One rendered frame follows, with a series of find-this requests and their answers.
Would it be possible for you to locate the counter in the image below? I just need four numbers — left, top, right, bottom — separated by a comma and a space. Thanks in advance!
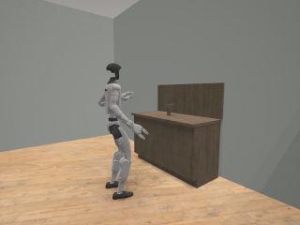
131, 82, 225, 188

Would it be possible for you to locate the right robot hand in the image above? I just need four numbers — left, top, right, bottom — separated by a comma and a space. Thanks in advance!
131, 124, 149, 140

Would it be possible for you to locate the right robot upper arm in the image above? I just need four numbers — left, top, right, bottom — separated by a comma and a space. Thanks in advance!
110, 83, 121, 112

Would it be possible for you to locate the right robot forearm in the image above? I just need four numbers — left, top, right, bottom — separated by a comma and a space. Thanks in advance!
112, 105, 135, 128

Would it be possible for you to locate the left robot hand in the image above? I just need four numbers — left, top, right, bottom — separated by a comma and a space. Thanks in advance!
121, 92, 134, 101

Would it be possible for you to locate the left robot upper arm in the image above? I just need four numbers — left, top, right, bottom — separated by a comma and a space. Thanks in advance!
98, 91, 106, 107

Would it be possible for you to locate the humanoid robot torso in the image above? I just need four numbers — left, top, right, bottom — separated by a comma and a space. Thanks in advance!
104, 82, 122, 133

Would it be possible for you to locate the left robot shin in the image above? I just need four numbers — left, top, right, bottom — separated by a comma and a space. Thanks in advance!
110, 155, 124, 184

